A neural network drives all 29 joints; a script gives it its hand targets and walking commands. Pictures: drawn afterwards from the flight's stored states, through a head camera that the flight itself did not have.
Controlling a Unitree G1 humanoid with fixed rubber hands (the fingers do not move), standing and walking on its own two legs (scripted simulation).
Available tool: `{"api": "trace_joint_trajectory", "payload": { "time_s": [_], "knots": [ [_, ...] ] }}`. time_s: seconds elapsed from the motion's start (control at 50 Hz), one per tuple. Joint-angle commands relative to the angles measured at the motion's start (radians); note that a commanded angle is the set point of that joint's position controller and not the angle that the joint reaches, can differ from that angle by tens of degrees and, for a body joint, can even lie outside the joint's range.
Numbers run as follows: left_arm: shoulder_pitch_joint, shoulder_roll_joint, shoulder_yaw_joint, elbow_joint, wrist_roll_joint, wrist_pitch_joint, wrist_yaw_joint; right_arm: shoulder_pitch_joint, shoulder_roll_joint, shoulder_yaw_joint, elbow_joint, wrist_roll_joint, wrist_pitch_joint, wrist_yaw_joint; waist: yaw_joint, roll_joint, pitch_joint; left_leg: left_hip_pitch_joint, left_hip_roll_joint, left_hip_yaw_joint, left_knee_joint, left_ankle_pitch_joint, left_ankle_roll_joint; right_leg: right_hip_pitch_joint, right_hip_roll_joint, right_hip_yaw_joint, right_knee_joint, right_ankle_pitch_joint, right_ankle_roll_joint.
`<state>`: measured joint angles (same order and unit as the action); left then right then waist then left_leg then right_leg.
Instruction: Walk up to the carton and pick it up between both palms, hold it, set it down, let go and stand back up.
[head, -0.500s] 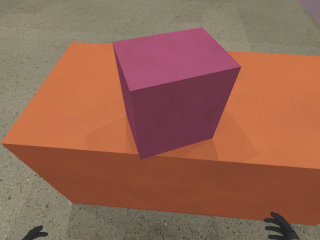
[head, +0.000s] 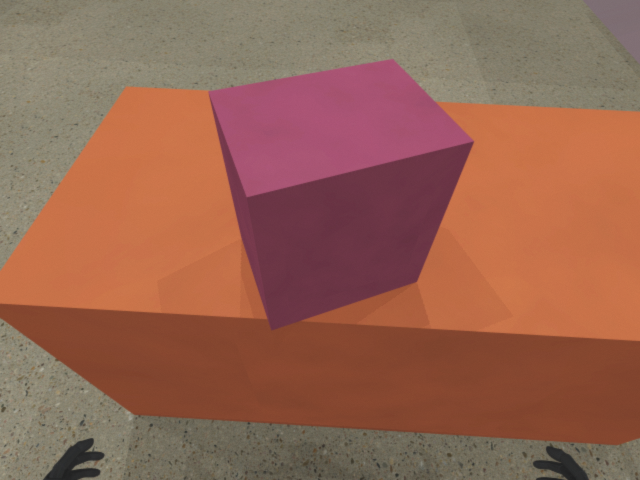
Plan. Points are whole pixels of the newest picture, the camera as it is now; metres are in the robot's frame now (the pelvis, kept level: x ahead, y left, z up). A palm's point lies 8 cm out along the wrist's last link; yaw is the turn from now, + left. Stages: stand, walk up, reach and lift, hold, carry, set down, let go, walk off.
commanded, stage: walk up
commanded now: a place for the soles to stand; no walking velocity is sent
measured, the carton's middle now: (329, 201) +0.47 +0.00 +0.06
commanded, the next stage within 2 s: reach and lift in 1.84 s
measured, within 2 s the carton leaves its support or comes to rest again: neither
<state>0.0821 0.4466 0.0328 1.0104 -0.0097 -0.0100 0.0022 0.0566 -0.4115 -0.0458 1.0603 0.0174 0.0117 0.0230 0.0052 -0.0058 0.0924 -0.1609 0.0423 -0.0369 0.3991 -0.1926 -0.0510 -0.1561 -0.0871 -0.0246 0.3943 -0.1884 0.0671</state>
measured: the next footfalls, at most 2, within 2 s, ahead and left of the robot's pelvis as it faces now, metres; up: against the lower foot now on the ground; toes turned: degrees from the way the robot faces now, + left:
none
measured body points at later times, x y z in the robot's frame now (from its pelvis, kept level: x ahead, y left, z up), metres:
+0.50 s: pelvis +0.05 +0.01 +0.00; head +0.06 +0.01 +0.45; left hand +0.13 +0.34 -0.11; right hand +0.16 -0.32 -0.12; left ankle +0.02 +0.15 -0.74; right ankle +0.01 -0.16 -0.74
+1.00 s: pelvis +0.05 +0.01 +0.00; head +0.07 +0.01 +0.44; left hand +0.15 +0.34 -0.12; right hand +0.15 -0.31 -0.12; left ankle +0.02 +0.15 -0.74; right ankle +0.02 -0.16 -0.74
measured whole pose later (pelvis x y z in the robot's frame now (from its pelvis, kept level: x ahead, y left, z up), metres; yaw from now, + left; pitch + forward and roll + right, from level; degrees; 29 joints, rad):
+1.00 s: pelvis +0.05 +0.01 +0.00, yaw -1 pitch -3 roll +0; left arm 0.15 0.42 0.04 0.98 0.01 0.00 0.03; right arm 0.11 -0.38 -0.06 1.01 0.00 0.02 0.00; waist 0.01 -0.01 0.09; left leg -0.09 0.04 0.00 0.45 -0.31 -0.04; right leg -0.08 -0.11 -0.03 0.44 -0.29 0.09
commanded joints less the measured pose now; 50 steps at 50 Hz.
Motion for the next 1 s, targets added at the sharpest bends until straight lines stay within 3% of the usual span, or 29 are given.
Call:
{"api": "trace_joint_trajectory", "payload": {
  "time_s": [0.0,0.04,0.06,0.08,0.1,0.14,0.18,0.26,0.28,0.3,0.32,0.4,0.44,0.48,0.5,0.52,0.58,0.64,0.68,0.7,0.72,0.76,0.78,0.8,0.82,0.84,0.88,0.96,0.98],
  "knots": [
    [-0.019,0.203,0.062,-0.056,0.024,-0.011,0.002,-0.009,-0.203,-0.041,-0.056,-0.029,-0.007,0.0,-0.003,-0.013,-0.074,-0.031,0.035,-0.022,-0.065,-0.179,0.091,0.004,-0.057,0.046,-0.11,-0.223,-0.109],
    [0.001,0.189,0.055,-0.067,0.027,-0.011,-0.001,0.0,-0.206,-0.043,-0.067,-0.031,-0.013,0.002,-0.008,-0.001,-0.086,-0.021,0.057,-0.05,-0.105,-0.205,0.105,-0.003,-0.055,0.031,-0.084,-0.223,-0.109],
    [0.005,0.179,0.056,-0.074,0.023,-0.011,0.0,-0.006,-0.205,-0.049,-0.073,-0.022,-0.013,0.001,0.005,0.038,-0.056,-0.053,0.072,-0.073,-0.127,-0.196,0.111,0.001,-0.035,0.016,-0.063,-0.168,-0.103],
    [0.019,0.174,0.053,-0.078,0.02,-0.013,0.0,-0.018,-0.189,-0.04,-0.071,-0.027,-0.013,0.002,0.021,0.005,-0.037,-0.097,0.068,-0.074,-0.129,-0.168,0.113,0.036,-0.032,0.014,-0.071,-0.139,-0.102],
    [0.029,0.173,0.052,-0.081,0.015,-0.013,0.001,-0.013,-0.193,-0.046,-0.079,-0.027,-0.015,-0.001,0.016,0.037,-0.037,-0.081,0.059,-0.057,-0.121,-0.119,0.108,0.039,-0.044,0.021,-0.071,-0.121,-0.104],
    [0.031,0.18,0.054,-0.073,0.017,-0.019,0.006,-0.001,-0.169,-0.041,-0.084,-0.027,-0.02,0.0,0.014,-0.008,-0.047,-0.048,0.047,-0.036,-0.081,0.025,0.093,0.043,-0.059,0.031,-0.086,-0.047,-0.106],
    [0.045,0.184,0.057,-0.072,0.022,-0.027,0.007,0.009,-0.178,-0.045,-0.081,-0.021,-0.026,-0.005,0.004,0.003,-0.078,0.012,0.055,-0.026,-0.053,0.144,0.099,0.048,-0.07,0.034,-0.073,0.084,-0.103],
    [0.043,0.178,0.054,-0.075,0.013,-0.023,0.012,0.047,-0.192,-0.049,-0.081,-0.017,-0.029,-0.017,0.004,0.026,-0.137,0.052,0.065,-0.021,-0.034,0.275,0.095,0.096,-0.055,-0.002,-0.02,0.21,-0.093],
    [0.067,0.181,0.061,-0.067,0.008,-0.019,0.013,0.041,-0.206,-0.049,-0.079,-0.02,-0.028,-0.018,0.008,0.031,-0.148,0.056,0.059,-0.014,-0.016,0.279,0.1,0.115,-0.056,-0.007,-0.011,0.212,-0.092],
    [0.063,0.174,0.055,-0.074,0.017,-0.019,0.015,0.036,-0.197,-0.049,-0.081,-0.019,-0.024,-0.022,0.008,-0.011,-0.132,0.051,0.059,-0.011,-0.01,0.277,0.101,0.095,-0.06,-0.003,-0.017,0.215,-0.098],
    [0.056,0.176,0.06,-0.075,0.014,-0.016,0.019,0.035,-0.195,-0.047,-0.086,-0.014,-0.021,-0.019,-0.005,0.003,-0.131,0.076,0.069,-0.015,-0.007,0.268,0.1,0.076,-0.054,-0.01,-0.004,0.206,-0.093],
    [0.079,0.159,0.057,-0.072,0.015,-0.013,0.023,0.039,-0.186,-0.054,-0.097,-0.019,-0.016,-0.021,0.005,0.055,-0.112,0.07,0.062,0.001,0.009,0.321,0.1,0.081,-0.056,-0.014,0.009,0.261,-0.099],
    [0.092,0.174,0.06,-0.071,0.017,-0.011,0.022,0.048,-0.174,-0.044,-0.097,-0.02,-0.011,-0.022,0.009,-0.006,-0.123,0.041,0.06,-0.002,0.017,0.306,0.098,0.117,-0.064,-0.018,-0.006,0.295,-0.099],
    [0.08,0.174,0.057,-0.075,0.016,-0.009,0.027,0.035,-0.185,-0.049,-0.098,-0.026,-0.008,-0.025,0.003,-0.015,-0.096,0.056,0.061,0.018,0.016,0.317,0.087,0.096,-0.071,-0.011,0.014,0.312,-0.096],
    [0.078,0.183,0.06,-0.077,0.017,-0.009,0.028,0.024,-0.19,-0.052,-0.105,-0.025,-0.006,-0.027,0.006,0.027,-0.103,0.068,0.065,0.012,0.014,0.331,0.094,0.098,-0.068,-0.002,0.027,0.315,-0.098],
    [0.061,0.188,0.064,-0.078,0.018,-0.005,0.028,0.037,-0.188,-0.049,-0.101,-0.021,-0.004,-0.023,0.004,-0.021,-0.094,0.047,0.058,0.011,0.019,0.302,0.09,0.107,-0.063,-0.021,0.021,0.288,-0.096],
    [0.067,0.165,0.057,-0.081,0.02,-0.003,0.032,0.024,-0.189,-0.055,-0.112,-0.021,-0.005,-0.027,0.008,0.05,-0.1,0.075,0.066,0.013,0.015,0.332,0.098,0.086,-0.058,-0.019,0.033,0.29,-0.095],
    [0.072,0.177,0.057,-0.08,0.015,-0.007,0.031,0.036,-0.171,-0.041,-0.104,-0.018,-0.004,-0.026,0.005,-0.014,-0.101,0.06,0.068,0.011,0.012,0.357,0.092,0.115,-0.065,-0.016,0.016,0.316,-0.092],
    [0.079,0.175,0.059,-0.075,0.023,-0.001,0.031,0.03,-0.183,-0.047,-0.108,-0.021,-0.003,-0.026,0.012,0.001,-0.072,0.051,0.056,0.015,0.02,0.313,0.087,0.104,-0.066,-0.014,0.022,0.319,-0.1],
    [0.089,0.179,0.061,-0.073,0.023,-0.001,0.032,0.011,-0.18,-0.048,-0.112,-0.023,-0.001,-0.028,0.018,-0.035,-0.084,0.059,0.059,0.015,0.038,0.3,0.092,0.104,-0.068,-0.011,0.017,0.312,-0.104],
    [0.07,0.182,0.06,-0.076,0.018,-0.003,0.031,0.035,-0.182,-0.049,-0.106,-0.02,-0.003,-0.026,0.0,-0.026,-0.12,0.085,0.069,0.005,0.018,0.311,0.092,0.108,-0.071,-0.015,0.019,0.304,-0.102],
    [0.06,0.159,0.055,-0.086,0.023,-0.003,0.031,0.035,-0.185,-0.057,-0.113,-0.021,-0.004,-0.027,-0.006,0.041,-0.122,0.096,0.056,0.024,0.021,0.313,0.099,0.088,-0.054,-0.027,0.03,0.281,-0.092],
    [0.062,0.16,0.054,-0.084,0.017,-0.004,0.032,0.045,-0.185,-0.055,-0.102,-0.022,-0.003,-0.028,-0.006,0.042,-0.117,0.095,0.059,0.023,0.025,0.332,0.1,0.093,-0.054,-0.031,0.047,0.282,-0.101],
    [0.055,0.171,0.06,-0.084,0.018,-0.002,0.033,0.044,-0.181,-0.05,-0.098,-0.015,-0.005,-0.031,-0.006,0.006,-0.099,0.077,0.071,0.005,0.013,0.349,0.104,0.091,-0.051,-0.028,0.049,0.281,-0.093],
    [0.046,0.158,0.055,-0.078,0.023,-0.001,0.033,0.04,-0.165,-0.047,-0.099,-0.019,-0.004,-0.028,-0.01,0.025,-0.113,0.092,0.076,0.002,-0.004,0.341,0.108,0.098,-0.056,-0.026,0.036,0.27,-0.092],
    [0.073,0.168,0.059,-0.074,0.018,0.0,0.033,0.024,-0.177,-0.059,-0.114,-0.024,-0.005,-0.027,0.008,0.056,-0.101,0.077,0.075,0.004,-0.004,0.327,0.106,0.104,-0.05,-0.021,0.035,0.276,-0.092],
    [0.076,0.154,0.051,-0.076,0.018,-0.004,0.032,0.035,-0.187,-0.052,-0.101,-0.018,-0.004,-0.029,0.007,0.016,-0.117,0.075,0.069,0.012,-0.002,0.321,0.104,0.118,-0.057,-0.019,0.029,0.279,-0.092],
    [0.073,0.178,0.062,-0.07,0.023,0.0,0.033,0.025,-0.18,-0.053,-0.109,-0.022,-0.002,-0.026,0.011,-0.009,-0.084,0.071,0.068,0.021,0.001,0.294,0.099,0.101,-0.064,-0.012,0.011,0.289,-0.1],
    [0.073,0.179,0.063,-0.069,0.02,-0.004,0.034,0.029,-0.166,-0.047,-0.1,-0.016,-0.007,-0.028,0.005,0.037,-0.089,0.059,0.063,0.019,-0.004,0.29,0.1,0.116,-0.064,-0.004,0.01,0.281,-0.099]
  ]
}}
